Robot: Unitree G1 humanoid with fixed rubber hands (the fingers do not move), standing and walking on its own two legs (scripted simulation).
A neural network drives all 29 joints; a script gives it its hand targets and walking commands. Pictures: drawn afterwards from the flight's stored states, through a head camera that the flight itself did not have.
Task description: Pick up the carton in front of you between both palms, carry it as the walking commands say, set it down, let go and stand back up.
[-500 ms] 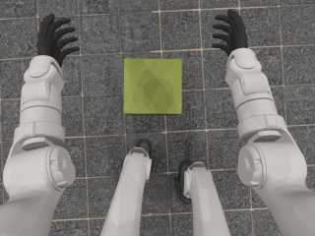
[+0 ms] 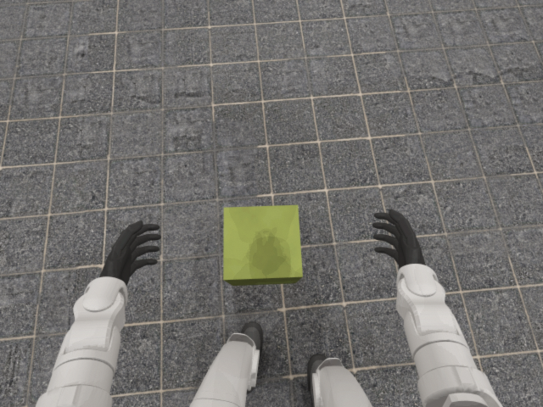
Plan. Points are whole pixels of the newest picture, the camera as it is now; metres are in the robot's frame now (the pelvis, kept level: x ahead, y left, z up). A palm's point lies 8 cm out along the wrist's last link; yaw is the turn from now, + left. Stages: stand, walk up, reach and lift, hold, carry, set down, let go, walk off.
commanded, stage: let go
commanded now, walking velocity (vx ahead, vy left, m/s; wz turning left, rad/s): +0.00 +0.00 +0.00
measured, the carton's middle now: (262, 248) +0.42 +0.07 -0.61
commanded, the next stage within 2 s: stand in 0.84 s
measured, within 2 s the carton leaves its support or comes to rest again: neither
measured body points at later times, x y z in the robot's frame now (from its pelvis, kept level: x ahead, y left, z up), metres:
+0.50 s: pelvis +0.04 -0.04 +0.04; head +0.06 -0.04 +0.49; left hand +0.20 +0.20 -0.03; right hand +0.22 -0.27 -0.03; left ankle +0.06 +0.09 -0.70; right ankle -0.02 -0.15 -0.70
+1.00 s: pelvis +0.05 -0.03 +0.04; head +0.05 -0.02 +0.49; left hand +0.20 +0.25 -0.05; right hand +0.20 -0.30 -0.05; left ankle +0.06 +0.09 -0.70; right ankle -0.02 -0.15 -0.70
